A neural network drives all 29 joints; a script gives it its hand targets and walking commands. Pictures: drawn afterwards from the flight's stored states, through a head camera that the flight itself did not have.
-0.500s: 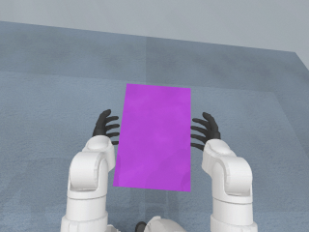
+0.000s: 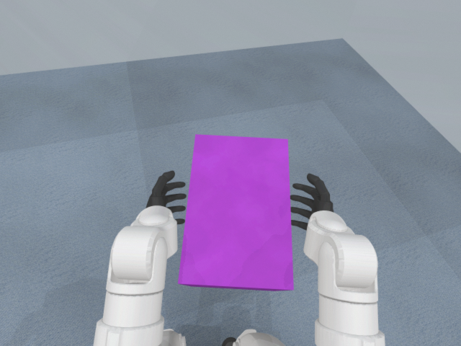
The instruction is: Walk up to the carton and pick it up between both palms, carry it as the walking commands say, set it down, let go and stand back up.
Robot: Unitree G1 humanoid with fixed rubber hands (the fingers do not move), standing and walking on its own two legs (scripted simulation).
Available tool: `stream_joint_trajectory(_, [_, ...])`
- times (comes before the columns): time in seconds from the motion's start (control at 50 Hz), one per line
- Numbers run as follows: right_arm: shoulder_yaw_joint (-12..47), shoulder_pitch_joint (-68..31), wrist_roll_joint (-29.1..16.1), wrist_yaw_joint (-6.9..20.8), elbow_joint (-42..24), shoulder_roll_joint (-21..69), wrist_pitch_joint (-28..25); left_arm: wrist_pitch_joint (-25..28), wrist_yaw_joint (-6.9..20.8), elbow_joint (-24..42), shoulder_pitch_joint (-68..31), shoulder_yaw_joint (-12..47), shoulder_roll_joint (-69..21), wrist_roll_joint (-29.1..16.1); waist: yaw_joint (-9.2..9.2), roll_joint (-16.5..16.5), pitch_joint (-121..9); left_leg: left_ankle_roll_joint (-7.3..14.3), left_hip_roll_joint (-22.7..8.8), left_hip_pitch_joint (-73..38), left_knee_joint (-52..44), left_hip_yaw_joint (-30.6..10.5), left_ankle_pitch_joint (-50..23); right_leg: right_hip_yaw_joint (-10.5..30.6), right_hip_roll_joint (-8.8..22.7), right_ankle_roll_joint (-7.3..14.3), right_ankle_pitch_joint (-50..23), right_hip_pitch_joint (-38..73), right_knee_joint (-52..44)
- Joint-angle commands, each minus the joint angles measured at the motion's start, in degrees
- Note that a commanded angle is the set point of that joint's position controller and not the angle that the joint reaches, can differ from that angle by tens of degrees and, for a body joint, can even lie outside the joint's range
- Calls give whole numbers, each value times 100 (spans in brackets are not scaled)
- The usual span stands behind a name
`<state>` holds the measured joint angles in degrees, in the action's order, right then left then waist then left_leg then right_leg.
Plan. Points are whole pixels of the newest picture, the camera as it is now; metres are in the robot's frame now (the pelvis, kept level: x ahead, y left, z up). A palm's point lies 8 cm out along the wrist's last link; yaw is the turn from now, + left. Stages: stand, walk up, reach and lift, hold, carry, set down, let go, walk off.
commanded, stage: carry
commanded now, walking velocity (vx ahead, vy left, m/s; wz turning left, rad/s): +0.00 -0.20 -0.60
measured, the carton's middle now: (236, 216) +0.35 -0.03 -0.02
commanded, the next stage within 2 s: none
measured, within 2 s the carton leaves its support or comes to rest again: neither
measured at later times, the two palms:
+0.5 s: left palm (314, 252) +0.24 -0.13 +0.08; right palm out of the picture +0.17 -0.37 +0.07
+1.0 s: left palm out of the picture +0.13 -0.30 +0.09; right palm out of the picture +0.00 -0.52 +0.08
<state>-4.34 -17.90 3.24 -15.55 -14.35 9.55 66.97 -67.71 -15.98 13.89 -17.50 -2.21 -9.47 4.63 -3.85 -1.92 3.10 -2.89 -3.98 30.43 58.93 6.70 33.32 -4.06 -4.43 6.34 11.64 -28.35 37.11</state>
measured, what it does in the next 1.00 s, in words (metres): steps to the right, turning right: left foot, then right foot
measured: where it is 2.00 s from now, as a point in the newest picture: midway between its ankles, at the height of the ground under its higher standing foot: outside the picture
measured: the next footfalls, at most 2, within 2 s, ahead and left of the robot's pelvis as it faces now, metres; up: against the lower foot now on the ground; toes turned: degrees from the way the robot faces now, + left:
left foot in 0.10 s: +0.04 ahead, +0.06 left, +0.00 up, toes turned +2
right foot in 0.40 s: -0.01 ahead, -0.29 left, +0.00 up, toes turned -23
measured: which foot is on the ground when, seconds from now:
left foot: up 0.00-0.08, down 0.10-0.42, up 0.44-0.68, down 0.70-0.94, up 0.96-1.00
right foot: down 0.00-0.12, up 0.14-0.38, down 0.40-0.72, up 0.74-0.92, down 0.94-1.00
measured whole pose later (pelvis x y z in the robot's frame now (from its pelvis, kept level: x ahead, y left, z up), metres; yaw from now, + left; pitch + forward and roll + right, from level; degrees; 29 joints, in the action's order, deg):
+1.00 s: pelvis -0.19 -0.26 +0.00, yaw -33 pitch +3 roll -2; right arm -4.2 -17.4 6.2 -15.4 -11.2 9.3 64.6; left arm -67.8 -16.5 12.6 -18.0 -2.3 -9.6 2.5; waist 2.1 1.9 -0.5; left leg -4.5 -12.1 26.2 52.0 6.7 30.7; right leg -6.0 -0.1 1.1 15.4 -26.4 40.1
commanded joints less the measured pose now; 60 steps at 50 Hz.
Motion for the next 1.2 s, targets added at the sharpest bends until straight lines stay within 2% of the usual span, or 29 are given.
stream_joint_trajectory(0.0, [3377,-2374,-2197,1416,-991,6452,-367,463,1181,1519,-2371,2891,-6089,-1708,433,-307,-3743,167,211,-608,-1051,-255,-224,2155,1547,369,-2396,2444,-1135])
stream_joint_trajectory(0.06, [3173,-1915,-2027,1380,-797,6385,-355,379,1169,1469,-2427,3043,-6029,-1784,247,92,-3762,419,-88,-2521,-2901,-503,-885,1837,1085,-364,-1662,1200,-1046])
stream_joint_trajectory(0.08, [3097,-1845,-1954,1360,-720,6343,-364,330,1179,1452,-2429,3116,-6048,-1845,114,1143,-3660,691,-1248,-3651,-3881,-1502,-1463,1277,687,-719,-332,24,-193])
stream_joint_trajectory(0.1, [2982,-1797,-1852,1353,-661,6200,-377,261,1206,1475,-2453,3197,-6078,-1846,137,3144,-3360,1581,-3123,-3339,-3683,-3045,-3243,729,97,-899,1974,-994,2249])
stream_joint_trajectory(0.12, [2816,-1946,-1712,1346,-582,6196,-370,217,1236,1488,-2912,3343,-6021,-1956,220,2868,-2971,1735,-3199,-2658,-3328,-2498,-3765,1423,874,-679,2008,-1135,3591])
stream_joint_trajectory(0.16, [2817,-2025,-1661,1332,-699,6340,-377,247,1298,1590,-3256,3500,-6194,-2195,335,928,-2821,1228,-2513,-2764,-3005,-1315,-4202,1115,816,-615,1355,-1219,3513])
stream_joint_trajectory(0.2, [2876,-2199,-1578,1241,-756,6297,-361,262,1385,1495,-3234,3382,-6190,-2338,352,263,-2637,854,-2132,-2724,-2739,-627,-4987,551,749,-626,1448,-1034,2674])
stream_joint_trajectory(0.28, [2676,-1974,-1312,1023,-836,5951,-337,200,1419,1165,-2866,3336,-6113,-2415,264,1265,-2689,530,-2095,-2518,-2466,7,-5762,-405,495,-741,1535,-129,969])
stream_joint_trajectory(0.34, [2472,-1619,-1133,972,-504,5709,-265,91,1392,825,-2589,3318,-6056,-2380,337,1671,-2951,146,-1898,-2408,-1821,468,-4969,-553,370,-714,678,718,-588])
stream_joint_trajectory(0.36, [2431,-1542,-1121,981,-424,5719,-267,96,1393,930,-2721,3357,-6053,-2397,403,1281,-3046,-26,-1640,-1925,-1261,534,-4154,-336,396,-653,179,1390,-1057])
stream_joint_trajectory(0.38, [2380,-1407,-1059,999,-268,5629,-229,95,1392,896,-2664,3324,-5976,-2393,437,127,-2968,-224,-1223,-742,-319,489,-1992,685,1058,-403,-2304,2333,-1265])
stream_joint_trajectory(0.4, [2556,-1474,-1109,1044,-321,5746,-207,126,1392,838,-2628,3286,-5939,-2322,345,-1685,-3049,-468,-362,698,512,480,885,2386,2142,242,-5188,3029,-764])
stream_joint_trajectory(0.42, [2940,-2003,-1444,1165,-565,5895,-206,193,1387,744,-2410,3118,-6092,-2191,402,-1717,-3134,-375,-259,485,605,-17,1367,2412,2004,606,-5743,2618,-633])
stream_joint_trajectory(0.5, [3372,-2783,-2086,1360,-1114,6402,-379,410,1334,1229,-2548,2925,-6273,-1935,427,-1073,-3578,-74,-273,517,534,-82,146,1348,1601,449,-4413,2952,-289])
stream_joint_trajectory(0.64, [3357,-2408,-2273,1453,-975,6306,-438,527,1147,1580,-2332,2892,-6063,-1654,437,-205,-3967,181,167,-1319,-1800,-194,-419,1907,1405,444,-1760,1917,-986])
stream_joint_trajectory(0.66, [3321,-2350,-2244,1460,-1005,6260,-450,478,1139,1438,-2273,2955,-6069,-1660,299,295,-3965,290,-159,-2284,-2674,-530,-933,1688,1193,261,-1142,1136,-595])
stream_joint_trajectory(0.68, [3187,-2088,-2120,1437,-808,6214,-441,435,1130,1460,-2313,3055,-6078,-1723,181,1445,-3895,571,-1307,-3328,-3768,-1663,-1349,1167,743,-104,151,-123,244])
stream_joint_trajectory(0.7, [3082,-2052,-2017,1423,-733,6129,-463,382,1162,1472,-2361,3121,-6135,-1721,197,3126,-3578,1427,-3011,-3205,-3867,-3095,-2892,503,33,-519,1861,-1270,2277])
stream_joint_trajectory(0.72, [2911,-2061,-1865,1421,-594,6113,-451,364,1202,1673,-2886,3300,-5984,-1833,309,2724,-3310,1553,-2992,-2857,-3147,-2493,-3684,1251,830,-396,1980,-1302,3062])
stream_joint_trajectory(0.74, [2907,-2063,-1809,1397,-511,6260,-439,334,1218,1549,-3036,3433,-6142,-1944,353,1721,-3230,1399,-2610,-2894,-2799,-1789,-4338,1173,877,-453,1512,-1200,3056])
stream_joint_trajectory(0.78, [2987,-2256,-1778,1337,-825,6131,-503,378,1309,1662,-3135,3417,-6158,-2230,356,791,-3034,1015,-2119,-3160,-2423,-1011,-5637,631,722,-485,1540,-1155,2038])
stream_joint_trajectory(0.88, [2710,-1807,-1386,1094,-572,5746,-431,301,1375,1024,-2564,3267,-6160,-2336,421,741,-3074,251,-1279,-1895,-1522,355,-4658,-601,247,-642,-157,1381,-1016])
stream_joint_trajectory(0.9, [2601,-1691,-1264,1054,-429,5567,-387,259,1364,867,-2492,3244,-6108,-2335,442,102,-3259,-34,-1027,-1173,-899,438,-3497,177,838,-455,-2327,2338,-1079])
stream_joint_trajectory(0.92, [2685,-1711,-1262,1060,-421,5536,-343,258,1372,758,-2341,3174,-5985,-2281,413,-1543,-3318,-293,-440,255,-13,347,-273,1802,2092,20,-6099,3402,-609])
stream_joint_trajectory(0.94, [2829,-1857,-1358,1083,-576,5506,-334,266,1375,632,-2210,3201,-6076,-2280,439,-1683,-3462,-226,-261,177,-23,45,638,1875,2317,503,-7034,3132,-318])
stream_joint_trajectory(1.0, [3122,-2474,-1837,1282,-615,5944,-323,322,1325,794,-2183,3040,-6236,-1956,515,-654,-3495,-53,-42,-296,-509,-27,214,1447,2066,480,-4836,2537,-649])
stream_joint_trajectory(1.1, [3265,-2691,-2162,1432,-682,6253,-346,475,1240,1302,-2659,2876,-6212,-1795,396,-247,-3666,145,290,-1544,-2735,212,-1195,824,1643,138,-1920,1967,-853])
stream_joint_trajectory(1.16, [3123,-2449,-2013,1452,-311,6069,-363,491,1226,1025,-2410,2697,-6015,-1650,360,585,-3766,420,-706,-2523,-3324,-1139,-2234,665,1131,-323,-817,1136,-675])
stream_joint_trajectory(1.18, [3034,-2466,-1935,1437,-264,6032,-396,473,1252,1145,-2698,2783,-5942,-1719,379,834,-3556,572,-752,-2102,-3144,-1006,-2290,611,1051,-324,-701,1303,-863])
